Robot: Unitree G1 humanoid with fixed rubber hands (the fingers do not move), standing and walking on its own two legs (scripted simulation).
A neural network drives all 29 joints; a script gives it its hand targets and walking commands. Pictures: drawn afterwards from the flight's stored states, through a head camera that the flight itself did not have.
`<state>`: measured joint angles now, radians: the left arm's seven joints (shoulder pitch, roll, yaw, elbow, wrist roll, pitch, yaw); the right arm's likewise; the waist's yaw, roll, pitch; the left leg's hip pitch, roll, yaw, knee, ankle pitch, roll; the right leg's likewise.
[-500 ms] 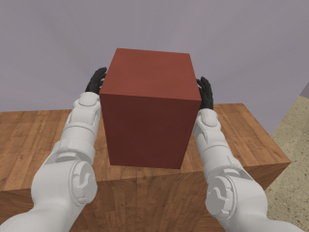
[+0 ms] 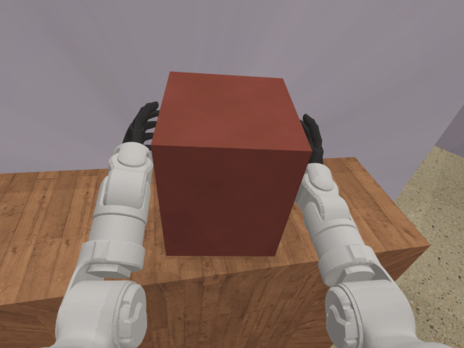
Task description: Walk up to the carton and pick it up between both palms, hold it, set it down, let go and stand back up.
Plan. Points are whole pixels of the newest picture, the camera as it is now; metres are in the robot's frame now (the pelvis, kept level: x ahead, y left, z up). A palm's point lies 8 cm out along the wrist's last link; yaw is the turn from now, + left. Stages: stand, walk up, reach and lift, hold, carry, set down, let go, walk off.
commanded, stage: reach and lift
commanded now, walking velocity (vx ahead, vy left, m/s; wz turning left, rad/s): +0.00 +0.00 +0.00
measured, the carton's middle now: (224, 167) +0.40 -0.05 +0.15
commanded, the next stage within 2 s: hold in 1.74 s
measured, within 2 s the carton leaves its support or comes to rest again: neither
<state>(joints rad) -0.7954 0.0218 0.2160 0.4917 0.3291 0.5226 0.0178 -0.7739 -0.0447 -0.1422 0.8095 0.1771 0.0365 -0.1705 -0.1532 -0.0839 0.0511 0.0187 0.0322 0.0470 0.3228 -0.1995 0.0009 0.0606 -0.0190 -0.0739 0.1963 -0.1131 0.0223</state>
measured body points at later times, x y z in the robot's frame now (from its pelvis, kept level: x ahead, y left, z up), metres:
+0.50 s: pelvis -0.04 -0.02 +0.00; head -0.09 +0.02 +0.44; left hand +0.37 +0.14 +0.23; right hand +0.36 -0.16 +0.23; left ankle +0.00 +0.11 -0.75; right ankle +0.01 -0.13 -0.75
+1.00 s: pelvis -0.02 -0.02 +0.00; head -0.09 +0.02 +0.44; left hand +0.37 +0.15 +0.25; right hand +0.38 -0.14 +0.28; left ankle +0.00 +0.11 -0.75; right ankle +0.01 -0.13 -0.75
